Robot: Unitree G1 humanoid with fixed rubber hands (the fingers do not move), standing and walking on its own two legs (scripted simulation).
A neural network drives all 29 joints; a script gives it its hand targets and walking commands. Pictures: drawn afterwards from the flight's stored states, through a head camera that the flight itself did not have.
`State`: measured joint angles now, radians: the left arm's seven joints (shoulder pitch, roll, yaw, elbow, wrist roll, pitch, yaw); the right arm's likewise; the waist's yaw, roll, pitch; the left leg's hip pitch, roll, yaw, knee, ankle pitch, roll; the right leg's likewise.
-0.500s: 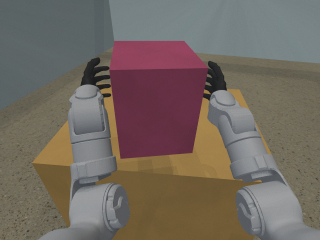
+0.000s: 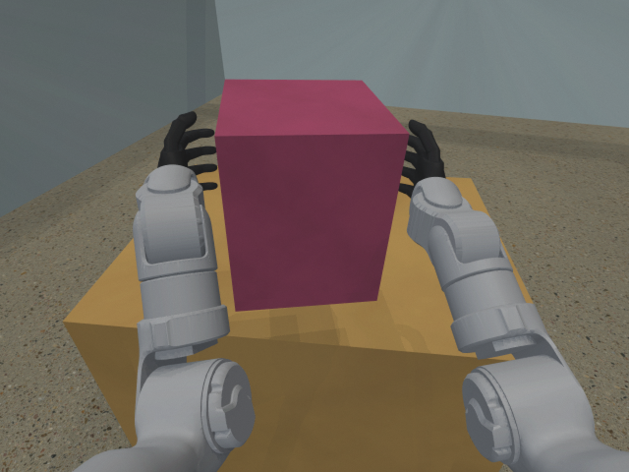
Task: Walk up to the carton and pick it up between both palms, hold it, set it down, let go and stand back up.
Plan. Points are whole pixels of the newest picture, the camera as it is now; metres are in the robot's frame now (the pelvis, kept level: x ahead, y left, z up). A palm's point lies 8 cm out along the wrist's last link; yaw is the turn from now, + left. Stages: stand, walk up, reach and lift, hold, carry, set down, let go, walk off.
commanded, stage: hold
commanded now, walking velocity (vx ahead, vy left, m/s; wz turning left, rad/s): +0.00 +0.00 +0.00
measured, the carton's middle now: (301, 190) +0.44 +0.00 +0.21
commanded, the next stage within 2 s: none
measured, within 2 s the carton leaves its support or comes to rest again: neither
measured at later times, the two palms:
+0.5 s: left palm (178, 185) +0.36 +0.14 +0.28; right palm (425, 189) +0.35 -0.14 +0.25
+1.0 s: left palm (178, 184) +0.35 +0.14 +0.28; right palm (425, 189) +0.35 -0.14 +0.26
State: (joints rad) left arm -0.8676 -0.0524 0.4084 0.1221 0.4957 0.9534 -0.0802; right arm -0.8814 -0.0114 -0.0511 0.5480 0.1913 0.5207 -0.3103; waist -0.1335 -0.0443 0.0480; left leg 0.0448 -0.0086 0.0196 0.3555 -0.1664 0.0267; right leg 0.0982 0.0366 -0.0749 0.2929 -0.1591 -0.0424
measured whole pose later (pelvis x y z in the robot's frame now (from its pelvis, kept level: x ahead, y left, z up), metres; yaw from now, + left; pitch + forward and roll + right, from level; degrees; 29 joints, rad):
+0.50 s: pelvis +0.00 +0.00 +0.00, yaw +0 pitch -13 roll -1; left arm -0.84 -0.06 0.40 0.09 0.49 0.96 -0.07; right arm -0.86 -0.02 -0.04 0.53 0.20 0.52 -0.31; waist -0.13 -0.04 0.06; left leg 0.04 -0.01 0.02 0.36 -0.17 0.03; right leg 0.10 0.04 -0.07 0.30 -0.16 -0.04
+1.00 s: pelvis +0.00 +0.00 +0.00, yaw +0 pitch -13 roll -1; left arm -0.85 -0.06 0.40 0.10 0.49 0.96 -0.08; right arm -0.86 -0.01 -0.05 0.53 0.19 0.52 -0.31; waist -0.13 -0.05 0.05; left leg 0.04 -0.01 0.02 0.35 -0.16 0.03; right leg 0.09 0.04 -0.07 0.30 -0.16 -0.04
